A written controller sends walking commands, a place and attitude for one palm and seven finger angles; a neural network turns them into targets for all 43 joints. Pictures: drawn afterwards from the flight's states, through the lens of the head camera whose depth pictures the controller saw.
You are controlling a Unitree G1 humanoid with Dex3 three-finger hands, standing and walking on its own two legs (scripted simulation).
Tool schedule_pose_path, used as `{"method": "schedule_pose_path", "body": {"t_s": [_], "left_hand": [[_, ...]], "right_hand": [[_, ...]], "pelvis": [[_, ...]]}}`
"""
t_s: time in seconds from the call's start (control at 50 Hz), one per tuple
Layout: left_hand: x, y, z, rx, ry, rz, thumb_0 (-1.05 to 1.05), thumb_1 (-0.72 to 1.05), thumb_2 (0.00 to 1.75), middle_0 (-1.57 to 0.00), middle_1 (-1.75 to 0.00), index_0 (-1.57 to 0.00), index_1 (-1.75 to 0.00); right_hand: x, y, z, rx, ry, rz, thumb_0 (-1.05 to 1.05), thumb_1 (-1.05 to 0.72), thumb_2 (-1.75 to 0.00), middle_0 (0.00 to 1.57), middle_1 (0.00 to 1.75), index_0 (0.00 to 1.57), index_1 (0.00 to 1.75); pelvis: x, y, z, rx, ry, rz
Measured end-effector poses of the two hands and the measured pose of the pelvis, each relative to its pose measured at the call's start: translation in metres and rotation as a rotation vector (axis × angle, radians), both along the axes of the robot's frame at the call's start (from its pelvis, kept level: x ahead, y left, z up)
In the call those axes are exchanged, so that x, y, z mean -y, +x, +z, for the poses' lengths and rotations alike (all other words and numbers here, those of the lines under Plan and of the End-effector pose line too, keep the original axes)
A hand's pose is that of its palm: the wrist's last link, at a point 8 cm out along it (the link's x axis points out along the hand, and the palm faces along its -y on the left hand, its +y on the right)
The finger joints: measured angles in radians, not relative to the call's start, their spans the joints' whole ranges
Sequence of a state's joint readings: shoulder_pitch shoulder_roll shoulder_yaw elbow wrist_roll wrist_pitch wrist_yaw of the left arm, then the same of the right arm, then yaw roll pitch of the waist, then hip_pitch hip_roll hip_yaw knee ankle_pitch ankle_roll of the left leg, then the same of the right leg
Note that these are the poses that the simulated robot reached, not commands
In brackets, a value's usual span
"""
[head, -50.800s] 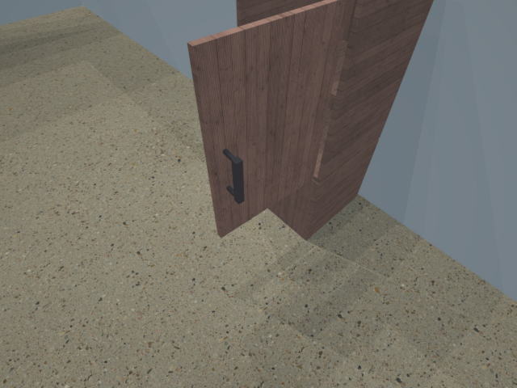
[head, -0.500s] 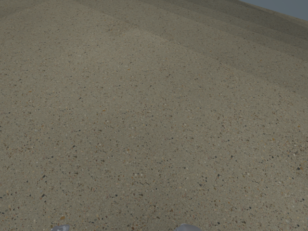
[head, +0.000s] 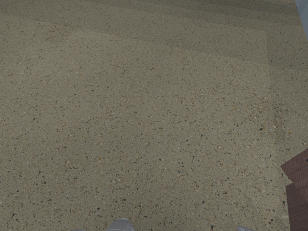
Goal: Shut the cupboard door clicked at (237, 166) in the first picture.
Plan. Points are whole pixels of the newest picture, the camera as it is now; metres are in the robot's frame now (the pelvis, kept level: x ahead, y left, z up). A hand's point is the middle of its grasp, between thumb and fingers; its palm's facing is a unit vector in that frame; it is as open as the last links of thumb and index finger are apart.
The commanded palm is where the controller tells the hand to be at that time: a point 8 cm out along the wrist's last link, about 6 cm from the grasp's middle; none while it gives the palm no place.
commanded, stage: turn to face it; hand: left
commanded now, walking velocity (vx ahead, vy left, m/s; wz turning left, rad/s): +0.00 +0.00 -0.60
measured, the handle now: out of the picture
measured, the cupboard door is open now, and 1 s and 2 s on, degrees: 38 38 38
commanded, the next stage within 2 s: take the last steps up to it in 1.82 s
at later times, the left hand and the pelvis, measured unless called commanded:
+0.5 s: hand (106, 208) +0.19 +0.16 -0.16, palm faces -0.31 -0.90 -0.30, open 7.3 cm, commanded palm none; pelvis +0.01 -0.01 -0.02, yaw -19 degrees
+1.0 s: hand (118, 195) +0.23 +0.13 -0.17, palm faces -0.52 -0.82 -0.22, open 7.3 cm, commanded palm none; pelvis +0.05 +0.00 +0.00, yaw -35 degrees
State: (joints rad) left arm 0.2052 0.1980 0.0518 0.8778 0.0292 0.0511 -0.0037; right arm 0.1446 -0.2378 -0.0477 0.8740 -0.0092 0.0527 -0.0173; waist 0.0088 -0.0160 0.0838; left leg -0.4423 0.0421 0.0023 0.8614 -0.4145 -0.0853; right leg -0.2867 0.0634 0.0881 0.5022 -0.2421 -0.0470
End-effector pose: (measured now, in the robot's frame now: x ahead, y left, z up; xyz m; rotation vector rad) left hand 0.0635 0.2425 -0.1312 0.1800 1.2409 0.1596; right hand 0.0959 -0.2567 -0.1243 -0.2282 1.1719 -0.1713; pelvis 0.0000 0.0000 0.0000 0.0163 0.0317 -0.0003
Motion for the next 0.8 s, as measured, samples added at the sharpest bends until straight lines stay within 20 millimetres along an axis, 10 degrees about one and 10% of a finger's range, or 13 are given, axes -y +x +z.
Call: {"method": "schedule_pose_path", "body": {"t_s": [0.28, 0.52, 0.8], "left_hand": [[-0.034, 0.061, -0.003, -0.006, 0.006, -0.156, 0.01, 0.91, 0.9, -0.2, -0.3, -0.2, -0.3], [0.041, 0.136, 0.01, 0.118, 0.067, -0.39, 0.0, 0.91, 0.9, -0.19, -0.3, -0.2, -0.3], [0.071, 0.138, -0.003, 0.001, -0.002, -0.486, 0.0, 0.91, 0.9, -0.2, -0.3, -0.21, -0.3]], "right_hand": [[-0.028, -0.043, 0.01, 0.009, -0.019, -0.128, 0.0, -0.9, -0.9, 0.21, 0.3, 0.21, 0.3], [0.025, -0.127, -0.034, -0.108, 0.031, -0.371, 0.0, -0.9, -0.9, 0.21, 0.3, 0.21, 0.3], [0.035, -0.094, 0.002, 0.012, -0.014, -0.468, 0.0, -0.91, -0.9, 0.2, 0.3, 0.2, 0.3]], "pelvis": [[-0.022, 0.009, 0.002, 0.003, -0.046, -0.182], [0.014, 0.01, -0.017, 0.008, -0.028, -0.329], [0.016, 0.03, -0.002, -0.012, -0.008, -0.481]]}}
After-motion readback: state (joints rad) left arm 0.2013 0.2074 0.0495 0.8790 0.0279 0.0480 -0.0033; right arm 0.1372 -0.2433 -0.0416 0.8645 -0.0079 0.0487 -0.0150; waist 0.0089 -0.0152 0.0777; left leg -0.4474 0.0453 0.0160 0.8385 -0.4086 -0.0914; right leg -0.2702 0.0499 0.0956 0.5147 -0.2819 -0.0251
